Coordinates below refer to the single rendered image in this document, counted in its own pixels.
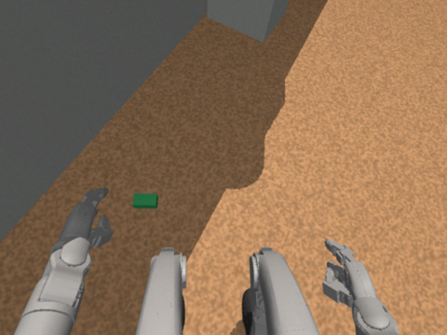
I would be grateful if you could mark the right robot hand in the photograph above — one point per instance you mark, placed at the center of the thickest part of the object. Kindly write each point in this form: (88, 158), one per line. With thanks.
(353, 281)

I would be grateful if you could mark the small box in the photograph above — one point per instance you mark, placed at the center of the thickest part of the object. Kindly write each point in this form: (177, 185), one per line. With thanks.
(145, 201)

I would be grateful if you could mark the left robot arm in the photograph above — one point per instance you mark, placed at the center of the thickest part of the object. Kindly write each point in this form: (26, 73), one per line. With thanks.
(54, 304)

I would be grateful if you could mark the right robot arm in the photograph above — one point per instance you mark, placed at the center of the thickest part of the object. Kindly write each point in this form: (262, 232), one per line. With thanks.
(371, 317)

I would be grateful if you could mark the left robot hand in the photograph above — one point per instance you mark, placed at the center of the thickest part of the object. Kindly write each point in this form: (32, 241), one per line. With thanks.
(79, 221)

